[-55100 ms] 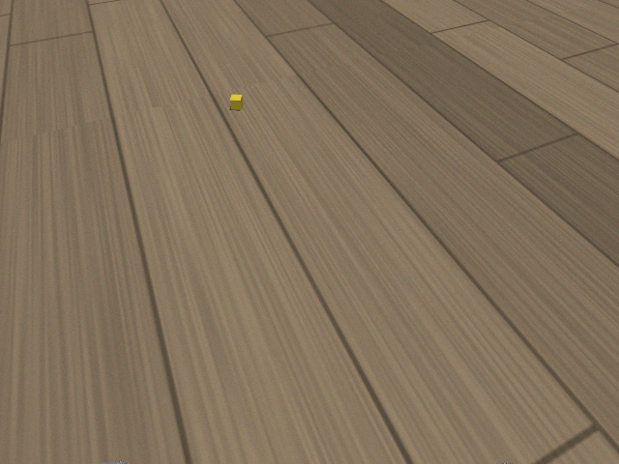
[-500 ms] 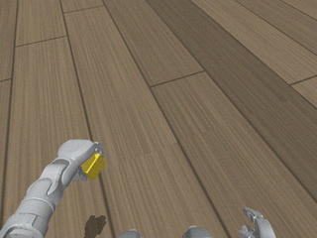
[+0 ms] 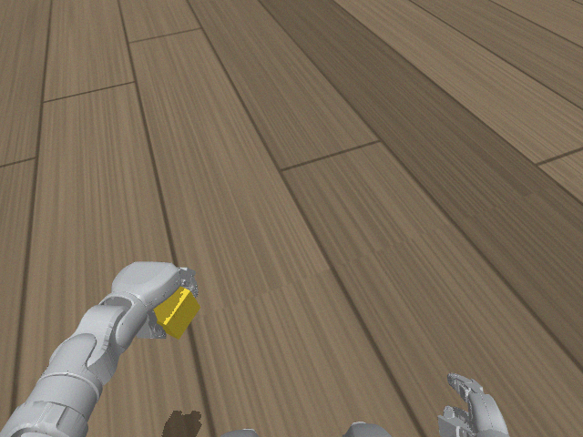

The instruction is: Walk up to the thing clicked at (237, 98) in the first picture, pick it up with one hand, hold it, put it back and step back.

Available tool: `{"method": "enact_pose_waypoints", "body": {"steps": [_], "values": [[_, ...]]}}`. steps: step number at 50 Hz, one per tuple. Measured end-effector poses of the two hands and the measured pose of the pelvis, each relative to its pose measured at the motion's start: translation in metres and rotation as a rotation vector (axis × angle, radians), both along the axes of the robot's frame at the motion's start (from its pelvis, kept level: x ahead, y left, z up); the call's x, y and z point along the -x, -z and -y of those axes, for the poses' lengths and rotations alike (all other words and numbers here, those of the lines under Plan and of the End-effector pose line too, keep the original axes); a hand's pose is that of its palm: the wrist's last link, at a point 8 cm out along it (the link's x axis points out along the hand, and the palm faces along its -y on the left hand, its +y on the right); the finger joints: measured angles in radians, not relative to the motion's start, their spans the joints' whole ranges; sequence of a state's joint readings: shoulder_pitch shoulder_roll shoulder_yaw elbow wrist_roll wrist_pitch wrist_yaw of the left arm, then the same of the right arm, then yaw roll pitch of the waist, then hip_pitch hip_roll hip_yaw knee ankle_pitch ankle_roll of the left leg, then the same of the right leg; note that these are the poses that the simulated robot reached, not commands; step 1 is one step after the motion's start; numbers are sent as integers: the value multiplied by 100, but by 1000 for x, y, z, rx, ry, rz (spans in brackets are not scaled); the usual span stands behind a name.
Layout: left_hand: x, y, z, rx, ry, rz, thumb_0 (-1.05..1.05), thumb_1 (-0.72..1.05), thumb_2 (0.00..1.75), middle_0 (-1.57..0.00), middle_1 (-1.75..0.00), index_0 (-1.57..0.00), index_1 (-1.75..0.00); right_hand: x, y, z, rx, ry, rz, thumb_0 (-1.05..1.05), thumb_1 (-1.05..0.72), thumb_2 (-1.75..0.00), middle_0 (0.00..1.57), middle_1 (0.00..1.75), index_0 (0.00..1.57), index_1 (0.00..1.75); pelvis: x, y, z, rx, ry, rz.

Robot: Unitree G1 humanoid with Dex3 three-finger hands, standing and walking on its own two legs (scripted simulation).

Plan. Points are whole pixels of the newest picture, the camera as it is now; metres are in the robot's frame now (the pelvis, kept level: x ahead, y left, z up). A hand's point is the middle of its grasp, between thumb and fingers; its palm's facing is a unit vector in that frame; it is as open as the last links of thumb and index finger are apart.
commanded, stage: hold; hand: left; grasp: from above
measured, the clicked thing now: (169, 308) +0.31 +0.21 -0.06
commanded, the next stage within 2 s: crouch in 1.10 s
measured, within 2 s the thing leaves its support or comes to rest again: neither
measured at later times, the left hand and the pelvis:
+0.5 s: hand (159, 319) +0.27 +0.20 -0.02, palm faces -0.45 -0.01 -0.89, open 8.8 cm; pelvis -0.01 -0.01 +0.00, yaw +0 degrees
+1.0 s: hand (155, 308) +0.29 +0.21 -0.01, palm faces -0.46 -0.01 -0.89, open 8.8 cm; pelvis +0.00 +0.00 +0.01, yaw +0 degrees
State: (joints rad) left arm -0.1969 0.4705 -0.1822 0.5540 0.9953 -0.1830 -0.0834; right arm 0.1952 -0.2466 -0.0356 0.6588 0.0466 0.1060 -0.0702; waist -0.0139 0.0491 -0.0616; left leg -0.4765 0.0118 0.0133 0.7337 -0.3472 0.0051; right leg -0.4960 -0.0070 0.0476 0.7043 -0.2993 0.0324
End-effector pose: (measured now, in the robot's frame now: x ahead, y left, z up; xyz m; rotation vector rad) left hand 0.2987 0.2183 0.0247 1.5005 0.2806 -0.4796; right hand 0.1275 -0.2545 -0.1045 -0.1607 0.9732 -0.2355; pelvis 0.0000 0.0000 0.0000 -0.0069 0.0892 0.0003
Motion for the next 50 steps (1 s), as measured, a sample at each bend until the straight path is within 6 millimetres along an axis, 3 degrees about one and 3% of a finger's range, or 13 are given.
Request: {"method": "enact_pose_waypoints", "body": {"steps": [21,36,50], "values": [[21,-13,13,8,18,20,4,17,46,-84,-59,-73,-58,-5,-5,5,-1,-20,54,1,-88,-90,20,30,20,30,11,-4,8,-9,-2,40],[21,-20,9,5,14,14,4,18,45,-84,-59,-73,-58,-16,-12,0,2,-26,77,1,-88,-90,20,30,20,30,6,-8,7,-9,-1,55],[5,-21,6,12,16,10,4,18,45,-83,-59,-73,-58,-20,-12,-3,5,-18,52,1,-88,-90,20,30,20,30,-4,-12,5,-7,-1,51]]}}
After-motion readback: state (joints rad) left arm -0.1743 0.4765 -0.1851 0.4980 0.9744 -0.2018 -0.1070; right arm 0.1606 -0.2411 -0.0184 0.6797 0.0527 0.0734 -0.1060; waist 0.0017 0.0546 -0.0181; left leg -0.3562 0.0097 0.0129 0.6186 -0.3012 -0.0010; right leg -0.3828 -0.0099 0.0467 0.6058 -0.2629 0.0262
